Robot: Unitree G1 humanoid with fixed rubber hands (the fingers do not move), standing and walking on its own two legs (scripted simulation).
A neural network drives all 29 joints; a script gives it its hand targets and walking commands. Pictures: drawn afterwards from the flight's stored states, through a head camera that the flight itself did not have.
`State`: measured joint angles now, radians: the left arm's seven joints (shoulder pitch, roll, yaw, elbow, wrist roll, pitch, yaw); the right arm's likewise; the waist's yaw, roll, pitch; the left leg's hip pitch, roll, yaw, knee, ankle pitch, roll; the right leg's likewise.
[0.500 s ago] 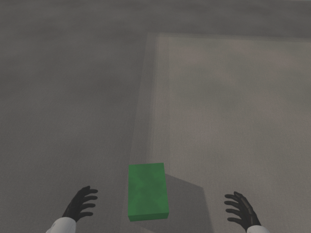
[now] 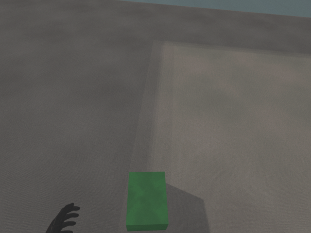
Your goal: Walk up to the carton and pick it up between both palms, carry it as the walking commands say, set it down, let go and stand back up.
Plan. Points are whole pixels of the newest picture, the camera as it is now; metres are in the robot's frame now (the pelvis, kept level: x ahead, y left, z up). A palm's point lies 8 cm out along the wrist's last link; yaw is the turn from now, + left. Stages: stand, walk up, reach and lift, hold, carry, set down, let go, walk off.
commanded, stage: stand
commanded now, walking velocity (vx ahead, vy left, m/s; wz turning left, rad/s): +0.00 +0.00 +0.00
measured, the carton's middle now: (146, 200) +0.41 +0.03 -0.69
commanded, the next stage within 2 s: none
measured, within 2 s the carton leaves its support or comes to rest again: neither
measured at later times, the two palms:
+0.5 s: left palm out of the picture +0.05 +0.28 -0.13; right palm out of the picture +0.11 -0.24 -0.12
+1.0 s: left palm out of the picture -0.03 +0.26 -0.14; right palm out of the picture +0.06 -0.24 -0.13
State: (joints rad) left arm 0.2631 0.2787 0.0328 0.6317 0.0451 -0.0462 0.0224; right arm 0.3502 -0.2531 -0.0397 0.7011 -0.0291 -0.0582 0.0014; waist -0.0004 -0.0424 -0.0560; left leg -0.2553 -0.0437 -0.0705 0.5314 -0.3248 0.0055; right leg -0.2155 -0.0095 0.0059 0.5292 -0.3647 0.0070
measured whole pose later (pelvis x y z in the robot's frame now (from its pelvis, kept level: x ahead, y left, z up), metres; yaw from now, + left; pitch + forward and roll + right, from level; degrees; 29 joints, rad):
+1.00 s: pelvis +0.01 +0.01 +0.00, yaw +6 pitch +1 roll -1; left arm 0.39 0.25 -0.02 0.95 0.02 0.02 0.05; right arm 0.34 -0.22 0.01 0.95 -0.01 0.01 -0.04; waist 0.02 -0.02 -0.02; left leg -0.24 -0.08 -0.16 0.58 -0.35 0.02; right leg -0.12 -0.04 -0.11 0.50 -0.39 0.02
